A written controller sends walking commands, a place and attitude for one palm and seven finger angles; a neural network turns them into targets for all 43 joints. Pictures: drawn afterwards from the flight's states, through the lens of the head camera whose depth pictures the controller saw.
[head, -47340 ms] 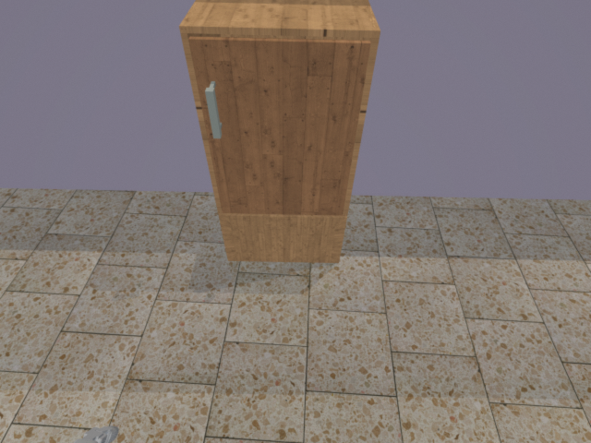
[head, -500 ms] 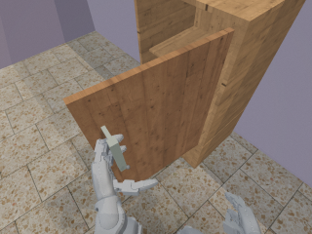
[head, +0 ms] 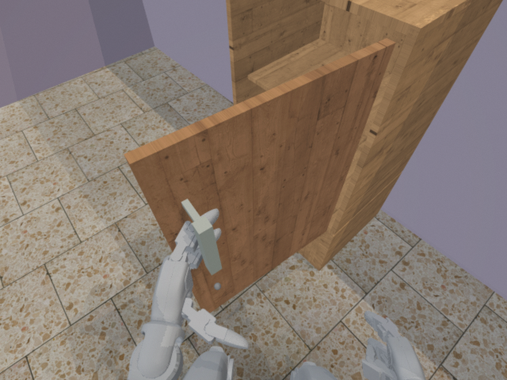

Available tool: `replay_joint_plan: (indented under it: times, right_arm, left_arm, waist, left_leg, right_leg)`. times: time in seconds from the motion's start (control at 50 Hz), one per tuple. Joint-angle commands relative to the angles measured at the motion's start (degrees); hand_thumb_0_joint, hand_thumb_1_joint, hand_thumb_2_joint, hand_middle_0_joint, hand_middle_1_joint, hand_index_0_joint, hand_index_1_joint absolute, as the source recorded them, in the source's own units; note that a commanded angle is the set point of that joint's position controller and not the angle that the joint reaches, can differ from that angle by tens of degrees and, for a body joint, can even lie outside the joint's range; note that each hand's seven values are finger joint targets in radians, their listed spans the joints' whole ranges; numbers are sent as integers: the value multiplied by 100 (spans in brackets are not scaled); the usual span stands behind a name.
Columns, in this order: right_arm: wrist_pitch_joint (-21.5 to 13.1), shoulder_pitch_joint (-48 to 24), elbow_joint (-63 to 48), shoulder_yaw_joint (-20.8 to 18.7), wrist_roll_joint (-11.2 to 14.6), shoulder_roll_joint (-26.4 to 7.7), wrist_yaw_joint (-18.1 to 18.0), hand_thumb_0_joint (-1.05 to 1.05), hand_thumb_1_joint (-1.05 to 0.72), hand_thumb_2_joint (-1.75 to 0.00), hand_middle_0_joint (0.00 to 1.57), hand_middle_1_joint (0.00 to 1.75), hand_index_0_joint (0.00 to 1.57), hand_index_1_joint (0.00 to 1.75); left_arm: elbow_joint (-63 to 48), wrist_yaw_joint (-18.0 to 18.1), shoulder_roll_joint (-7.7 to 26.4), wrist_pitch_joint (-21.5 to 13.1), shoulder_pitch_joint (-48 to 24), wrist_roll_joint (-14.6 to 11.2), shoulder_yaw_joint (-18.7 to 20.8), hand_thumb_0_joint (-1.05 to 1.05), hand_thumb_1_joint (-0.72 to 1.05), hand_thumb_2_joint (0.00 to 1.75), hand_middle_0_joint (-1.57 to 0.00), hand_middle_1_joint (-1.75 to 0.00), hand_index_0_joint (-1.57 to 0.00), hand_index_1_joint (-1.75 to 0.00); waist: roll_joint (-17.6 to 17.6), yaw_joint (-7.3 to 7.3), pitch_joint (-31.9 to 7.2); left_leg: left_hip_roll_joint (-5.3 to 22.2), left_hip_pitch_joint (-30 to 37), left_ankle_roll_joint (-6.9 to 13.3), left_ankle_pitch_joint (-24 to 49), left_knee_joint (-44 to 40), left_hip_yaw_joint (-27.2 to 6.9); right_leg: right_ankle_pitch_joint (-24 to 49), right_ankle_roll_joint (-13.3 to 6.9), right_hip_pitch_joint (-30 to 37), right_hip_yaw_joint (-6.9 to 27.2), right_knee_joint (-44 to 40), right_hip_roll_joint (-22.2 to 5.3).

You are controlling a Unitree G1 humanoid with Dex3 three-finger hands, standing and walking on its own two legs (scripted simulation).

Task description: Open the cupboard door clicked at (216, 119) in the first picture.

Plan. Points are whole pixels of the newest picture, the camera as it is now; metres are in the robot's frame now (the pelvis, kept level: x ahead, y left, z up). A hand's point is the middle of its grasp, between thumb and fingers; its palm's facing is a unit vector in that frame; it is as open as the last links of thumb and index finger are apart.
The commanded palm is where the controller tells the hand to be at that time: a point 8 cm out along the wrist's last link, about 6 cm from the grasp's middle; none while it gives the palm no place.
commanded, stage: slide the hand sideways off the handle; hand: left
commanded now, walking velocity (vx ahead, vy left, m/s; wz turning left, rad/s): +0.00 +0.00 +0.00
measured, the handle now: (201, 238) +0.31 +0.10 +0.06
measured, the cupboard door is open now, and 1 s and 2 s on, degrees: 83 84 84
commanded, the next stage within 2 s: draw the hand back to the body in 1.04 s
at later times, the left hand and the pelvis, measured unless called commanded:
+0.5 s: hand (194, 309) +0.21 +0.10 +0.05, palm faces -0.08 -1.00 -0.01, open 16.0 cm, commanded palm +0.19 +0.16 +0.05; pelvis +0.00 +0.01 +0.00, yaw -2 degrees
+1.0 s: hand (147, 339) +0.18 +0.15 +0.05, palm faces -0.03 -1.00 -0.04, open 16.2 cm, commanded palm +0.15 +0.21 +0.05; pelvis +0.00 +0.00 -0.01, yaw -1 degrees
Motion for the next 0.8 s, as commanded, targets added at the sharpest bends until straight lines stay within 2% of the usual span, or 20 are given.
replay_joint_plan:
  times: [0.0, 0.04, 0.06, 0.08, 0.1, 0.14, 0.16, 0.18, 0.22, 0.24, 0.28, 0.32, 0.38, 0.44, 0.5, 0.58, 0.64, 0.74, 0.76, 0.78]
  right_arm:
    - [-396, -346, -1191, -231, 241, -593, -142, 0, -90, -90, 20, 30, 20, 30]
    - [-417, -375, -1258, -222, 255, -626, -166, 0, -90, -90, 20, 30, 20, 30]
    - [-407, -388, -1274, -221, 245, -640, -168, 0, -90, -90, 20, 30, 20, 30]
    - [-389, -356, -1291, -230, 226, -652, -160, 0, -90, -90, 20, 30, 20, 30]
    - [-381, -360, -1307, -233, 203, -650, -148, 0, -90, -90, 20, 30, 20, 30]
    - [-355, -279, -1308, -251, 165, -645, -99, 0, -90, -90, 20, 30, 20, 30]
    - [-346, -295, -1336, -248, 147, -602, -66, 0, -90, -90, 20, 30, 20, 30]
    - [-328, -267, -1356, -264, 139, -603, -40, 0, -90, -90, 20, 30, 20, 30]
    - [-274, -256, -1425, -252, 142, -591, -4, 0, -90, -90, 20, 30, 20, 30]
    - [-248, -228, -1435, -266, 144, -606, 0, 0, -90, -90, 20, 30, 20, 30]
    - [-208, -241, -1498, -262, 147, -587, 9, 0, -90, -90, 20, 30, 20, 30]
    - [-185, -207, -1548, -250, 178, -581, 12, 0, -90, -90, 20, 30, 20, 30]
    - [-185, -192, -1558, -249, 196, -591, -18, 0, -90, -90, 20, 30, 20, 30]
    - [-220, -186, -1528, -258, 193, -626, -82, 0, -90, -90, 20, 30, 20, 30]
    - [-274, -172, -1497, -282, 195, -624, -119, 0, -90, -90, 20, 30, 20, 30]
    - [-332, -191, -1522, -318, 220, -611, -143, 0, -90, -90, 20, 30, 20, 30]
    - [-306, -176, -1493, -355, 233, -600, -197, 0, -90, -90, 20, 30, 20, 30]
    - [-284, -246, -1470, -391, 287, -571, -264, 0, -90, -90, 20, 30, 20, 30]
    - [-280, -259, -1480, -390, 294, -544, -274, 0, -90, -90, 20, 30, 20, 30]
    - [-279, -271, -1443, -408, 304, -562, -297, 0, -90, -90, 20, 30, 20, 30]
  left_arm:
    - [-1640, -1036, -557, -351, -708, -791, -424, 0, -50, 30, -15, -30, -15, -30]
    - [-1629, -872, -471, -189, -378, -1013, -37, 0, -50, 30, -15, -30, -15, -30]
    - [-1634, -743, -401, -149, -329, -994, 85, 0, -50, 30, -15, -30, -15, -30]
    - [-1637, -599, -279, -135, -257, -922, 245, 0, -50, 30, -15, -30, -15, -30]
    - [-1674, -476, -258, -155, -303, -781, 235, 0, -50, 30, -15, -30, -15, -30]
    - [-1617, -269, -87, -217, -132, -517, 362, 0, -50, 30, -15, -30, -15, -30]
    - [-1696, -215, -171, -265, -103, -442, 272, 0, -50, 30, -15, -30, -15, -30]
    - [-1731, -174, -31, -301, 150, -392, 419, 0, -50, 30, -15, -30, -15, -30]
    - [-1824, -185, 2, -322, 338, -373, 406, 0, -50, 30, -15, -30, -15, -30]
    - [-1920, -198, 143, -324, 420, -362, 549, 0, -50, 30, -15, -30, -15, -30]
    - [-2122, -244, 130, -328, 646, -385, 509, 0, -50, 30, -15, -30, -15, -30]
    - [-2254, -320, 133, -296, 951, -512, 551, 0, -50, 30, -15, -30, -15, -30]
    - [-2393, -447, 89, -287, 1191, -657, 534, 0, -50, 30, -15, -30, -15, -30]
    - [-2405, -584, 238, -356, 1128, -767, 698, 0, -50, 30, -15, -30, -15, -30]
    - [-2399, -764, 326, -502, 1317, -827, 832, 0, -50, 30, -15, -30, -15, -30]
    - [-2637, -1002, 413, -608, 1665, -967, 925, 0, -50, 30, -15, -30, -15, -30]
    - [-2617, -1123, 642, -540, 1884, -1054, 1222, 0, -50, 30, -15, -30, -15, -30]
    - [-2736, -1360, 731, -508, 2200, -1266, 1467, 0, -50, 30, -15, -30, -15, -30]
    - [-2651, -1417, 661, -497, 2314, -1316, 1455, 0, -50, 30, -15, -30, -15, -30]
    - [-2657, -1456, 753, -512, 2265, -1356, 1572, 0, -50, 30, -15, -30, -15, -30]
  waist:
    - [-350, -252, -1148]
    - [-594, -122, -1135]
    - [-603, -104, -1080]
    - [-650, -67, -1046]
    - [-670, -93, -1037]
    - [-550, -50, -1003]
    - [-456, -44, -1067]
    - [-398, 17, -1099]
    - [-302, 22, -1064]
    - [-213, 81, -1173]
    - [-128, 84, -1266]
    - [-58, 86, -1185]
    - [-173, 11, -1077]
    - [-445, -104, -897]
    - [-476, -80, -948]
    - [-195, 8, -1185]
    - [-304, 55, -1252]
    - [-237, 89, -1223]
    - [-301, 66, -1133]
    - [-354, 47, -1108]
  left_leg:
    - [-89, 1208, 183, 584, -892, -86]
    - [-94, 1159, 171, 544, -952, -100]
    - [-86, 1116, 160, 537, -947, -89]
    - [-87, 1037, 149, 523, -950, -102]
    - [-81, 1007, 154, 551, -907, -97]
    - [-77, 901, 143, 581, -877, -108]
    - [-83, 915, 144, 629, -849, -91]
    - [-70, 925, 130, 681, -853, -81]
    - [-83, 898, 126, 658, -856, -39]
    - [-77, 904, 121, 747, -864, -46]
    - [-71, 1005, 116, 843, -855, -10]
    - [-64, 1017, 105, 854, -884, 0]
    - [-57, 981, 112, 903, -849, -19]
    - [-55, 779, 138, 730, -742, -54]
    - [-68, 659, 131, 747, -624, -49]
    - [-86, 712, 128, 910, -554, -11]
    - [-101, 623, 136, 1050, -493, 1]
    - [-109, 578, 127, 1114, -461, 10]
    - [-109, 514, 115, 1041, -436, 25]
    - [-100, 476, 113, 995, -406, 21]
  right_leg:
    - [1150, 67, 494, 392, -1384, 25]
    - [975, 69, 575, 331, -1415, 55]
    - [947, 82, 509, 310, -1371, 50]
    - [903, 78, 464, 284, -1297, 55]
    - [935, 81, 364, 266, -1210, 50]
    - [919, 51, 285, 264, -1080, 54]
    - [982, 50, 243, 268, -1022, 46]
    - [1039, 29, 247, 260, -976, 57]
    - [1064, 23, 290, 300, -997, 66]
    - [1140, -4, 395, 301, -958, 80]
    - [1290, 2, 425, 317, -938, 89]
    - [1346, 8, 459, 291, -971, 114]
    - [1461, 32, 468, 266, -976, 137]
    - [1304, 69, 366, 306, -1028, 148]
    - [1332, 87, 295, 333, -933, 135]
    - [1532, 80, 359, 362, -840, 125]
    - [1767, 99, 565, 445, -855, 122]
    - [1921, 123, 652, 481, -866, 114]
    - [1930, 168, 628, 521, -904, 90]
    - [1892, 183, 589, 537, -916, 87]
